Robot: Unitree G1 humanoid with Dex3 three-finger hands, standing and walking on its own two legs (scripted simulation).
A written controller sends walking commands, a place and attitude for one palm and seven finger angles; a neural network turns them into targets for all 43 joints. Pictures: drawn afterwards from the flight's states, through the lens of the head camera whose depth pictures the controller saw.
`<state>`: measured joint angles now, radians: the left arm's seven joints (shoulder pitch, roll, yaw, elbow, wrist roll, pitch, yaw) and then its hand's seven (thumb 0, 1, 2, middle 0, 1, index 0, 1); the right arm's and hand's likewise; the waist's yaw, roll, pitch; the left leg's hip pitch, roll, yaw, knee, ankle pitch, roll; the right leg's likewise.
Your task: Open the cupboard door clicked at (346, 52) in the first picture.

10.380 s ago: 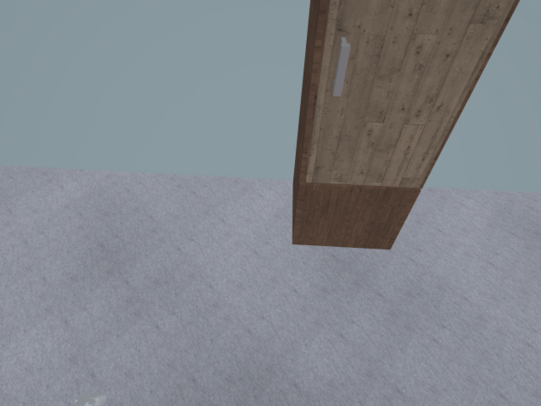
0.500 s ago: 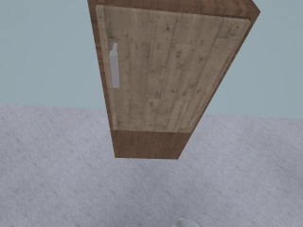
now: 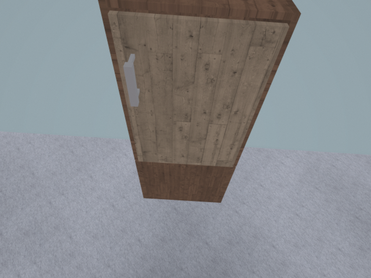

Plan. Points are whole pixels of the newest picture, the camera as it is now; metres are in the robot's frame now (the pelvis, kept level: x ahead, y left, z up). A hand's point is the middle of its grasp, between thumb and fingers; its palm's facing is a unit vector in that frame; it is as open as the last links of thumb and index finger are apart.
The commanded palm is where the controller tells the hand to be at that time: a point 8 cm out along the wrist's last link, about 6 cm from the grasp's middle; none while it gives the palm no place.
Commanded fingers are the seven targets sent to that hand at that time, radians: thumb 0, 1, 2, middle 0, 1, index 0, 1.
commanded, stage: come to a stop and stand still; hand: left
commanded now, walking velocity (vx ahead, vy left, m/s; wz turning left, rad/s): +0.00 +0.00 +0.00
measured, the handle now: (133, 81) +0.56 +0.19 +0.10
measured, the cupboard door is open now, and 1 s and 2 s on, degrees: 0 0 0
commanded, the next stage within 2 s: look again from close up in 1.36 s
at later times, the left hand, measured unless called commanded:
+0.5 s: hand out of the picture +0.00 +0.21 -0.17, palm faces +0.00 -0.97 -0.23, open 7.3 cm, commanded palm none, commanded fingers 0.00 0.90 0.90 -0.20 -0.30 -0.20 -0.30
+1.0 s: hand out of the picture -0.03 +0.15 -0.17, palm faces +0.00 -0.99 -0.17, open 7.3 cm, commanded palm none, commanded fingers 0.00 0.90 0.90 -0.20 -0.30 -0.20 -0.30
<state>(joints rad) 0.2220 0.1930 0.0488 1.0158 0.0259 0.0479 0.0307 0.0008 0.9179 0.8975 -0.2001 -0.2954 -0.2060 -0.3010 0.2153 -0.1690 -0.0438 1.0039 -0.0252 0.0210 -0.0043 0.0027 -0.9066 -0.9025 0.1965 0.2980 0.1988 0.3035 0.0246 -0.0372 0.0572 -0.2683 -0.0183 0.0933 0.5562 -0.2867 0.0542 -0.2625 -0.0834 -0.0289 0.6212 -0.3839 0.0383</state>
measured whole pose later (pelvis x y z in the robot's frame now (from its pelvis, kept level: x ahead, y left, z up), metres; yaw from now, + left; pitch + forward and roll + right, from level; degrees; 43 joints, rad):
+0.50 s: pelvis -0.01 +0.02 +0.01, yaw -1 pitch -1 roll +0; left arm 0.31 0.19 -0.01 1.03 0.03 0.01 0.04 0.00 0.91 0.90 -0.20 -0.29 -0.20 -0.30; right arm 0.26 -0.19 -0.01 0.99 -0.02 -0.01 -0.01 0.00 -0.91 -0.90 0.20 0.30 0.20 0.30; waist 0.01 0.00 -0.01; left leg -0.23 -0.05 0.12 0.48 -0.24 0.09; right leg -0.20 -0.10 0.00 0.48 -0.26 0.06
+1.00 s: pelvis -0.02 -0.01 +0.01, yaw -1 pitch -1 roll +0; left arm 0.32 0.13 -0.02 1.10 0.02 -0.01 0.04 0.00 0.91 0.90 -0.20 -0.29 -0.20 -0.30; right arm 0.31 -0.14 0.00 1.11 -0.01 -0.01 -0.01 0.00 -0.91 -0.90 0.20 0.30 0.20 0.30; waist 0.00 -0.01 0.02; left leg -0.21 -0.01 0.10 0.43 -0.20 0.04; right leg -0.18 -0.06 -0.02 0.44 -0.23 0.04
